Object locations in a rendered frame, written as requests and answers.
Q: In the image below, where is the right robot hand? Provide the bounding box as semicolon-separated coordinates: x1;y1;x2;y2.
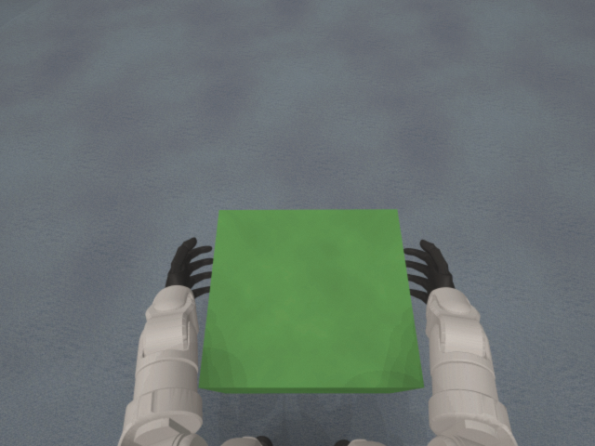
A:
403;240;456;305

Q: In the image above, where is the right robot forearm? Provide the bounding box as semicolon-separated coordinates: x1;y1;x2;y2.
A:
426;287;518;446

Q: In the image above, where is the carton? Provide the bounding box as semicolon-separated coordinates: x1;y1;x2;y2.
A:
199;209;424;393

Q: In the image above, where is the left robot hand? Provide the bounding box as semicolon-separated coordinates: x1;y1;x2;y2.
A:
165;237;214;299

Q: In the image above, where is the left robot forearm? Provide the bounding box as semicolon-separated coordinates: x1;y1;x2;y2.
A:
117;285;203;446

